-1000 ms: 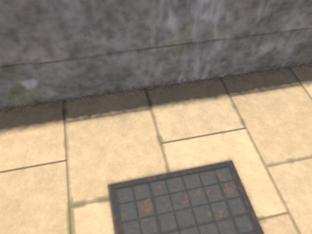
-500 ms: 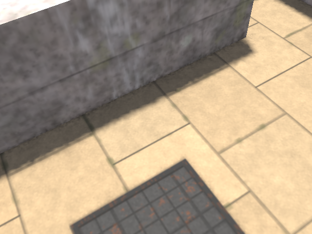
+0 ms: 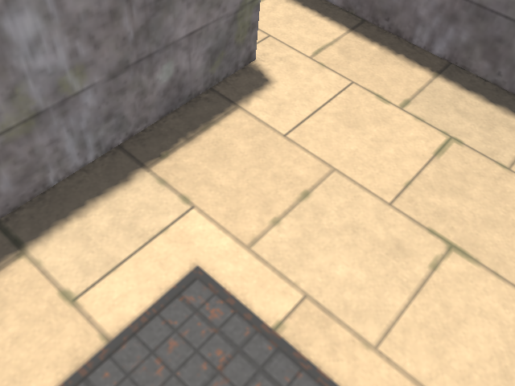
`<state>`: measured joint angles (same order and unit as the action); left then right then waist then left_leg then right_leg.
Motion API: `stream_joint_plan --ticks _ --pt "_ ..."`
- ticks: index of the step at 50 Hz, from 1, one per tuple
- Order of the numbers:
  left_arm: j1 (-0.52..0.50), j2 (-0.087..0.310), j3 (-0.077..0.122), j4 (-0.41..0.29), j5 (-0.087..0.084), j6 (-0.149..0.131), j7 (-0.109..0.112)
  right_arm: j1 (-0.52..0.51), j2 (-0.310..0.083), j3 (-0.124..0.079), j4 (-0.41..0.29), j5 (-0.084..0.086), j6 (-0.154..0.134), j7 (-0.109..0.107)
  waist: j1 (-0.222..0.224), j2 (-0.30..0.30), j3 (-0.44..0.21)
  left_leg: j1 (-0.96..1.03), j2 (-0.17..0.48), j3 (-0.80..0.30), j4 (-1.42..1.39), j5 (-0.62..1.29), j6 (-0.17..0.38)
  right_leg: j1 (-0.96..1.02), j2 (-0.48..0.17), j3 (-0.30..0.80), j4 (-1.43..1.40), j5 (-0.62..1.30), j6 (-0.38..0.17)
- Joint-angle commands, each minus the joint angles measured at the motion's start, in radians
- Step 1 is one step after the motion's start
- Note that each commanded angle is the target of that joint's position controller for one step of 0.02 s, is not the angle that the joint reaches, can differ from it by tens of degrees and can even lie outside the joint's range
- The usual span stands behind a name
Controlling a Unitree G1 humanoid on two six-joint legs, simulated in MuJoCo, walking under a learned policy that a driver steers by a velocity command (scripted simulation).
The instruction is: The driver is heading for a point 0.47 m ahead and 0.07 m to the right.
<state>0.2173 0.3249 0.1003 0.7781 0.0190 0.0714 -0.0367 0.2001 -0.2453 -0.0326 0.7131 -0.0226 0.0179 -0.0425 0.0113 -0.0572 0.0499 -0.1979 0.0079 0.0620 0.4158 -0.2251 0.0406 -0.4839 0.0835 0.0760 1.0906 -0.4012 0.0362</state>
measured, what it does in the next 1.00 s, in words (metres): walks ahead, turning right: right foot, then left foot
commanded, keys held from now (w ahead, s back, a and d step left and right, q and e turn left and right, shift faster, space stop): e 0.28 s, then no key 0.10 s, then w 0.62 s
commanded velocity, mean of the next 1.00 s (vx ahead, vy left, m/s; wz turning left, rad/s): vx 0.20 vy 0.00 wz -0.30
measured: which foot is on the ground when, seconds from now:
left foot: down 0.00-0.26, up 0.28-0.80, down 0.82-1.00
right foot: up 0.00-0.24, down 0.26-0.82, up 0.84-1.00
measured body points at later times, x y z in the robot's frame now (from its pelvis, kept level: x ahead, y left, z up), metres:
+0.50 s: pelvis +0.00 -0.05 +0.00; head +0.01 -0.08 +0.45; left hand +0.17 +0.19 -0.10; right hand +0.01 -0.34 -0.13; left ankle +0.03 +0.09 -0.68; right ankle -0.03 -0.12 -0.74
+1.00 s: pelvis +0.17 -0.03 +0.00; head +0.19 -0.01 +0.45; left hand +0.30 +0.22 -0.14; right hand +0.16 -0.30 -0.11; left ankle +0.17 +0.05 -0.74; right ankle +0.12 -0.15 -0.67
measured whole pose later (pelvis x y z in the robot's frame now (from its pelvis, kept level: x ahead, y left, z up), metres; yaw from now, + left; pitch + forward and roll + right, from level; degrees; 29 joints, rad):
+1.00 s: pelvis +0.17 -0.03 +0.00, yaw -16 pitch +0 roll +0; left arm 0.30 0.30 0.04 0.88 0.04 -0.04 -0.04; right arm 0.34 -0.24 -0.03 0.84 -0.02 -0.07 0.02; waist 0.01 -0.05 0.01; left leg -0.12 -0.05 0.05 0.33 -0.22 0.07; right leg -0.46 -0.02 0.01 1.03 -0.26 -0.07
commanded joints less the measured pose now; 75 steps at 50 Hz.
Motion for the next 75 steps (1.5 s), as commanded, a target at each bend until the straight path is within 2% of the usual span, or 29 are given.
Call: stream_joint_plan --ticks 1,8,11,12,13,14,15,16,19,21,25,36,40,41,42,43,44,47,54,59,63,64,65,66,67,68,70,72,75 --pt "-0.029 0.059 0.007 -0.070 -0.004 0.001 -0.010 0.034 -0.154 -0.043 -0.050 0.000 -0.014 -0.004 -0.034 0.196 -0.060 0.182 0.244 -0.152 -0.099 0.389 0.164 -0.104 -0.030 -0.032 -0.029 -0.009 0.030" --pt "-0.070 0.041 -0.017 -0.116 -0.018 0.002 -0.018 0.030 -0.207 -0.064 -0.035 -0.008 -0.011 0.024 -0.049 0.251 -0.080 0.118 0.284 -0.063 -0.035 0.437 0.154 0.117 -0.059 -0.133 -0.336 -0.062 -0.015" --pt "-0.023 0.037 -0.018 -0.115 -0.013 -0.012 -0.010 0.010 -0.223 -0.069 -0.027 0.008 -0.003 0.032 -0.007 0.226 -0.093 0.065 0.284 -0.017 0.068 0.386 0.099 0.251 -0.042 -0.161 -0.568 0.070 -0.055" --pt "0.007 0.053 -0.016 -0.106 0.000 -0.024 0.001 0.029 -0.215 -0.069 -0.017 0.011 0.000 0.034 0.014 0.161 -0.101 -0.006 0.264 0.022 0.153 0.283 0.040 0.348 -0.043 -0.118 -0.701 0.190 -0.069" --pt "0.040 0.147 0.004 -0.107 0.017 -0.040 0.013 0.062 -0.167 -0.058 -0.029 0.004 0.007 0.039 0.016 -0.077 -0.105 -0.196 0.176 0.107 0.399 -0.012 -0.032 0.472 -0.236 0.177 -0.827 0.281 -0.112" --pt "0.069 0.282 0.036 -0.122 -0.005 -0.044 0.014 -0.001 -0.102 -0.034 -0.106 -0.003 0.021 0.028 0.024 -0.251 -0.071 -0.413 0.002 0.070 0.539 -0.436 -0.080 0.439 -0.473 0.494 -0.809 0.622 -0.275" --pt "0.127 0.229 0.032 -0.104 -0.014 -0.045 0.015 -0.033 -0.146 -0.041 -0.092 -0.002 0.036 0.017 0.072 -0.114 -0.102 -0.395 0.032 -0.052 0.664 -0.427 -0.076 0.444 -0.462 0.416 -0.775 0.677 -0.346" --pt "0.072 0.162 0.008 -0.103 -0.014 -0.043 0.021 -0.023 -0.143 -0.043 -0.075 0.013 0.040 0.021 0.032 -0.081 -0.061 -0.395 0.044 -0.072 0.694 -0.348 -0.068 0.407 -0.400 0.315 -0.771 0.647 -0.333" --pt "-0.060 0.077 -0.025 -0.119 -0.014 -0.043 0.042 0.044 -0.170 -0.053 -0.017 -0.003 0.029 0.035 -0.025 -0.088 -0.063 -0.330 0.044 -0.063 0.654 -0.157 -0.071 0.392 -0.250 0.154 -0.779 0.672 -0.244" --pt "0.004 0.082 -0.026 -0.095 -0.013 -0.051 0.037 0.066 -0.166 -0.053 -0.001 -0.009 0.031 0.051 -0.011 -0.055 -0.114 -0.320 0.038 -0.053 0.644 -0.122 -0.075 0.430 -0.243 0.171 -0.831 0.402 -0.248" --pt "0.077 0.086 -0.030 -0.045 -0.001 -0.067 0.031 -0.011 -0.153 -0.051 -0.003 -0.017 0.025 0.075 0.026 -0.074 0.000 -0.427 0.044 -0.057 0.508 -0.072 -0.072 0.451 -0.267 0.278 -0.966 -0.072 -0.257" --pt "0.171 0.112 -0.024 0.043 0.001 -0.127 0.030 -0.115 -0.116 -0.034 -0.019 -0.004 -0.038 0.078 0.054 -0.029 0.056 -0.330 0.036 -0.036 0.220 -0.064 -0.024 0.399 -0.302 0.273 -0.961 -0.050 -0.293" --pt "0.123 0.110 -0.025 0.055 -0.007 -0.134 0.028 0.043 -0.112 -0.036 0.023 -0.005 -0.061 0.062 -0.053 0.015 0.033 0.051 -0.015 -0.001 0.046 -0.008 0.011 0.203 -0.251 0.197 -0.827 0.096 -0.237" --pt "0.114 0.076 -0.037 0.052 -0.001 -0.142 0.028 0.173 -0.151 -0.050 0.064 -0.007 -0.073 0.048 -0.110 0.076 -0.026 0.251 0.017 -0.068 0.008 -0.059 0.028 0.108 -0.192 0.135 -0.664 0.205 -0.205" --pt "0.092 -0.009 -0.063 0.014 -0.010 -0.149 0.024 0.314 -0.255 -0.071 0.076 -0.026 -0.085 0.034 -0.169 0.278 -0.123 0.417 0.274 -0.415 -0.154 -0.342 0.094 -0.034 -0.069 -0.010 -0.309 0.124 -0.147" --pt "0.100 0.029 -0.052 0.003 0.002 -0.148 0.026 0.343 -0.320 -0.086 0.098 -0.011 -0.081 0.040 -0.138 0.332 -0.088 0.388 0.402 -0.757 -0.286 -0.511 0.172 -0.219 0.030 -0.046 -0.115 -0.128 -0.132" --pt "0.108 0.076 -0.040 0.021 0.020 -0.140 0.025 0.258 -0.241 -0.067 0.087 -0.001 -0.075 0.047 -0.077 0.180 -0.009 0.292 0.379 -0.696 -0.269 -0.555 0.180 -0.239 -0.051 0.024 -0.005 -0.065 -0.148" --pt "0.101 0.046 -0.045 0.051 0.018 -0.132 -0.003 0.119 -0.126 -0.032 0.060 0.005 -0.090 0.057 -0.007 0.129 0.030 0.167 0.238 -0.400 -0.290 -0.206 0.125 -0.177 -0.140 -0.017 -0.040 0.127 -0.126" --pt "-0.090 0.005 -0.066 0.003 0.025 -0.109 -0.013 0.252 -0.108 -0.020 0.156 0.020 -0.112 0.057 -0.031 0.125 0.034 0.199 0.161 -0.167 -0.287 0.413 0.142 -0.266 -0.162 -0.117 -0.130 0.289 -0.051" --pt "-0.218 -0.052 -0.097 -0.023 0.012 -0.121 -0.008 0.288 -0.101 -0.008 0.209 0.014 -0.109 0.046 -0.056 0.138 0.051 0.160 0.123 -0.067 -0.217 0.779 0.099 -0.069 -0.087 -0.192 -0.461 0.416 -0.059" --pt "-0.025 0.010 -0.078 0.055 0.015 -0.138 0.019 0.232 -0.122 -0.009 0.227 0.013 -0.105 0.029 0.034 0.170 -0.048 0.246 0.147 -0.095 -0.004 0.966 0.061 0.159 -0.025 -0.152 -0.561 0.398 -0.130" --pt "0.091 0.024 -0.070 0.096 0.022 -0.152 0.028 0.210 -0.129 -0.010 0.229 0.021 -0.101 0.029 0.092 0.146 -0.097 0.227 0.123 -0.077 0.147 0.911 0.044 0.296 -0.032 -0.144 -0.659 0.500 -0.151" --pt "0.193 0.074 -0.058 0.128 0.040 -0.164 0.039 0.227 -0.118 -0.006 0.216 0.031 -0.103 0.029 0.116 0.089 -0.182 0.097 0.081 -0.063 0.342 0.645 0.028 0.512 -0.151 -0.059 -0.637 0.787 -0.171" --pt "0.251 0.159 -0.036 0.138 0.055 -0.158 0.044 0.392 0.002 0.018 0.216 0.055 -0.098 0.028 0.047 -0.153 -0.362 -0.152 -0.044 -0.018 0.725 -0.200 0.003 0.829 -0.484 0.242 -0.495 1.371 -0.328" --pt "0.254 0.110 -0.038 0.130 -0.011 -0.145 0.034 0.440 -0.064 0.002 0.263 0.069 -0.077 0.015 0.062 -0.097 -0.518 -0.224 -0.113 -0.127 0.901 -0.432 -0.002 0.868 -0.542 0.402 -0.540 1.422 -0.440" --pt "0.144 0.071 -0.046 0.108 -0.031 -0.139 0.036 0.354 -0.102 -0.010 0.255 0.041 -0.066 0.015 0.034 -0.002 -0.381 -0.247 -0.059 -0.165 0.902 -0.347 -0.005 0.701 -0.480 0.300 -0.624 1.225 -0.415" --pt "0.007 -0.035 -0.079 0.103 -0.022 -0.138 0.048 0.217 -0.072 -0.006 0.232 0.007 -0.055 0.025 -0.008 0.019 -0.138 -0.246 0.003 -0.145 0.772 -0.254 -0.014 0.425 -0.382 0.158 -0.747 0.988 -0.333" --pt "-0.007 -0.046 -0.089 0.125 -0.013 -0.138 0.057 0.249 -0.036 0.000 0.255 -0.011 -0.022 0.033 -0.054 0.005 -0.109 -0.088 0.010 -0.119 0.657 -0.205 -0.030 0.248 -0.319 0.063 -0.804 0.899 -0.279" --pt "-0.019 -0.021 -0.088 0.143 0.003 -0.144 0.049 0.255 0.001 0.011 0.278 -0.005 0.009 0.027 -0.076 -0.022 -0.117 -0.011 0.004 -0.081 0.476 -0.203 -0.039 0.171 -0.282 0.006 -0.832 0.729 -0.261"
